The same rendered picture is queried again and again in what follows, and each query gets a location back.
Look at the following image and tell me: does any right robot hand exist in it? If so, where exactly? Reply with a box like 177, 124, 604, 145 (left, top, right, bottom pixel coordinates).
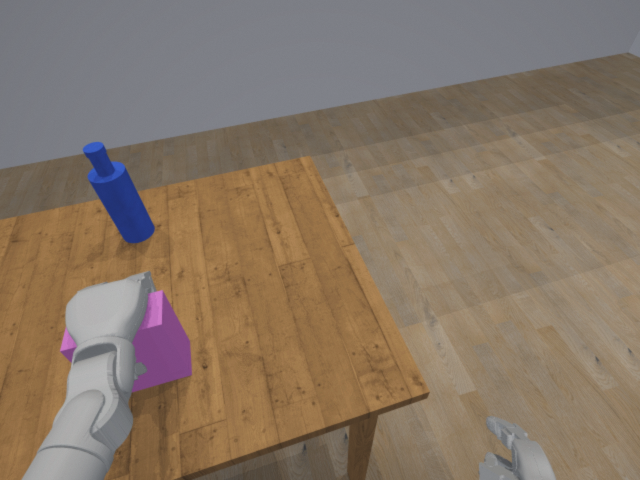
479, 416, 556, 480

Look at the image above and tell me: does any left robot forearm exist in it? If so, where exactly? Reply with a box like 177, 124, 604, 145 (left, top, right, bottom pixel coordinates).
22, 336, 135, 480

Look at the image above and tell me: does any sponge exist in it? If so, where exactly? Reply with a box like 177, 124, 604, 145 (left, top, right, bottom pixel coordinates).
60, 290, 192, 392

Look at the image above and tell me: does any left robot hand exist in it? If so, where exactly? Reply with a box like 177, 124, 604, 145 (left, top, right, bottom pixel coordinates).
65, 271, 157, 381

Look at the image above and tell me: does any table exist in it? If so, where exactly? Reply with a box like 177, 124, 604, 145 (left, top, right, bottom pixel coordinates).
0, 156, 430, 480

